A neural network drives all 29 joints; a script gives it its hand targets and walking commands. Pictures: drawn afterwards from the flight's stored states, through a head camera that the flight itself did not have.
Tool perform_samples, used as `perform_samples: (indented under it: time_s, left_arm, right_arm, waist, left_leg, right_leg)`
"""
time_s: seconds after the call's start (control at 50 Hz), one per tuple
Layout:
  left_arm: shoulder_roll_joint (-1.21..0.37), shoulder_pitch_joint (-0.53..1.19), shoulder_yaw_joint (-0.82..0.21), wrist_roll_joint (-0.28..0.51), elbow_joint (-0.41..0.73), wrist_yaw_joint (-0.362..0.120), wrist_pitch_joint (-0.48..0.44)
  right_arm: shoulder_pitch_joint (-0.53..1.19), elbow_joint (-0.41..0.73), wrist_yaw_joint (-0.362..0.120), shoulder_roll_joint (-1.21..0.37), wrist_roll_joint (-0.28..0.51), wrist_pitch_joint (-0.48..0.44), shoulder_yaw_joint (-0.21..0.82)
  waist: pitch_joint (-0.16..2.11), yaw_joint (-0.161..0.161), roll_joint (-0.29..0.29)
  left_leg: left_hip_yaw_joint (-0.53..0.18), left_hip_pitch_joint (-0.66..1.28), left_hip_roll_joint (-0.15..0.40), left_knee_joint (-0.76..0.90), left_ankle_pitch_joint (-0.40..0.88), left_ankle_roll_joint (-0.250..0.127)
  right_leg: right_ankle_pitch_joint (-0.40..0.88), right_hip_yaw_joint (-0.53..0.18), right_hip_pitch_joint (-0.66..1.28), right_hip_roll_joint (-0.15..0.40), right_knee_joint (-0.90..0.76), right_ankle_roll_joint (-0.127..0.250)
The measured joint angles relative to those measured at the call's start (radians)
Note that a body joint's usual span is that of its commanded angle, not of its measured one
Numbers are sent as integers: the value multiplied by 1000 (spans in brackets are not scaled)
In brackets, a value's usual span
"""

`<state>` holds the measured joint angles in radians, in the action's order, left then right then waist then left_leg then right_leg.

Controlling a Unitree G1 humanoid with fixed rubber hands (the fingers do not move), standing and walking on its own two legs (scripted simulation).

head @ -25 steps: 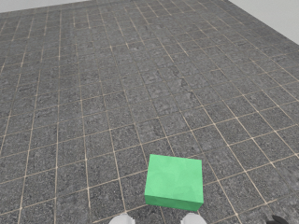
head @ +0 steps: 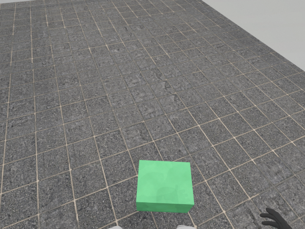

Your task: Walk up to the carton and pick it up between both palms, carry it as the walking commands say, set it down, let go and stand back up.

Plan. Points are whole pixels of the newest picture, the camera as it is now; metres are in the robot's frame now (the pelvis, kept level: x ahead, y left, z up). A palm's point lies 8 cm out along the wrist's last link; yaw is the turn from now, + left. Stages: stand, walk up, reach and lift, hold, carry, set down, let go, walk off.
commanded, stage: walk up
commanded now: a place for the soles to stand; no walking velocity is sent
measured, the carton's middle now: (163, 186) +0.44 -0.08 -0.64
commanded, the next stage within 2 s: none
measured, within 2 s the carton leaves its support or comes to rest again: neither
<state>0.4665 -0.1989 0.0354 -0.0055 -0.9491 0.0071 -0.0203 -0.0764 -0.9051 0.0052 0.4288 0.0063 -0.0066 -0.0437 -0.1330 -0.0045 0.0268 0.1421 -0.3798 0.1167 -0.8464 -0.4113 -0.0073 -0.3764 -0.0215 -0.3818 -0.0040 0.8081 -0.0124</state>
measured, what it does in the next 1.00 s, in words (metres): stands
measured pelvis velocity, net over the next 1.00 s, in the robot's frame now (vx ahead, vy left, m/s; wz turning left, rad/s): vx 0.02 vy -0.02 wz -0.11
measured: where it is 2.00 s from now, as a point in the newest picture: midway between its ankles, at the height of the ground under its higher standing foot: outside the picture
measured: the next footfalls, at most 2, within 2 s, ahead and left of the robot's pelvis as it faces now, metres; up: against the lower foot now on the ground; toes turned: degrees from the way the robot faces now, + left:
none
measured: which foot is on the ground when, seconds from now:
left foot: down 0.00-1.00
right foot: down 0.00-1.00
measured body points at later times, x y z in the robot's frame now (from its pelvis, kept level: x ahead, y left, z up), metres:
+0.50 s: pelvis +0.00 -0.02 +0.02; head +0.03 -0.03 +0.47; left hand +0.10 +0.31 -0.09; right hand +0.09 -0.35 -0.10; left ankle +0.03 +0.11 -0.70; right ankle +0.04 -0.14 -0.70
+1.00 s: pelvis +0.02 -0.02 +0.02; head +0.05 -0.01 +0.47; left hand +0.16 +0.30 -0.10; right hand +0.10 -0.36 -0.08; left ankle +0.03 +0.11 -0.70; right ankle +0.04 -0.13 -0.70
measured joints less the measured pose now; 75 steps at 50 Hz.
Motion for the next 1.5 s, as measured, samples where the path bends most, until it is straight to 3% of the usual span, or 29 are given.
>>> perform_samples:
  time_s: [0.34,0.6,0.74,0.96,1.06,1.1,1.14,1.16,1.2,1.24,1.3,1.34,1.38,1.5]
  left_arm:
    - [-29,14,2,-5,-35,-25,23]
    - [-61,66,-20,6,-21,-17,15]
    - [-45,88,-10,3,-19,-20,29]
    - [-43,90,-12,-5,2,-23,32]
    - [-20,53,19,-34,41,-57,62]
    - [-14,41,31,-29,46,-70,62]
    - [-16,29,44,-32,48,-76,53]
    - [-14,21,46,-33,49,-74,46]
    - [-12,10,47,-35,52,-66,44]
    - [-17,3,48,-35,58,-56,49]
    - [-20,6,42,-28,62,-46,56]
    - [-20,11,32,-15,53,-38,54]
    - [-31,19,27,-6,36,-35,53]
    - [-67,68,13,-6,6,-24,27]
  right_arm:
    - [-19,-75,-10,-7,-14,6,5]
    - [-13,-119,-13,-14,-12,-13,12]
    - [-1,-120,-10,-17,-13,2,7]
    - [7,-109,-9,-19,-16,-9,-3]
    - [-32,-71,14,3,-34,-37,-28]
    - [-55,-59,20,23,-42,-40,-33]
    - [-73,-54,21,46,-39,-30,-34]
    - [-82,-52,23,49,-34,-21,-32]
    - [-98,-55,29,47,-18,-7,-25]
    - [-113,-59,30,41,-13,-6,-19]
    - [-150,-64,34,21,-9,-19,-5]
    - [-163,-71,34,1,-10,-28,5]
    - [-169,-70,30,-20,-15,-34,16]
    - [-126,-61,21,-35,0,-27,33]
  waist:
    - [47,9,-14]
    - [37,18,-9]
    - [36,27,-3]
    - [33,15,13]
    - [29,-12,12]
    - [30,-10,7]
    - [25,-4,-18]
    - [28,0,-21]
    - [33,-2,-22]
    - [33,-5,-27]
    - [37,-8,-18]
    - [35,-6,2]
    - [37,0,22]
    - [22,22,5]
  left_leg:
    - [44,74,-1,133,64,8]
    - [68,116,-30,265,128,18]
    - [67,108,2,221,96,24]
    - [71,121,-12,230,87,20]
    - [109,134,35,168,38,34]
    - [114,136,52,142,20,49]
    - [99,125,88,90,-9,49]
    - [66,107,83,52,-55,35]
    - [-41,61,28,-35,-150,9]
    - [-89,38,-10,-57,-171,-7]
    - [-86,43,-51,30,-104,-19]
    - [-83,73,-72,121,50,-12]
    - [-81,91,-81,144,55,5]
    - [-107,112,-58,175,42,23]
  right_leg:
    - [51,-36,31,-10,-80,16]
    - [89,-63,42,3,-159,10]
    - [81,-62,46,-25,-152,18]
    - [75,-81,44,-25,-146,14]
    - [-117,20,-12,5,5,37]
    - [-99,42,-5,30,-22,46]
    - [62,75,14,17,-61,42]
    - [70,83,13,9,-53,47]
    - [32,90,15,-2,-50,65]
    - [25,100,29,-14,-72,74]
    - [25,118,45,-13,-91,73]
    - [12,120,50,-3,-80,70]
    - [8,116,62,5,-89,64]
    - [43,141,116,-23,-180,77]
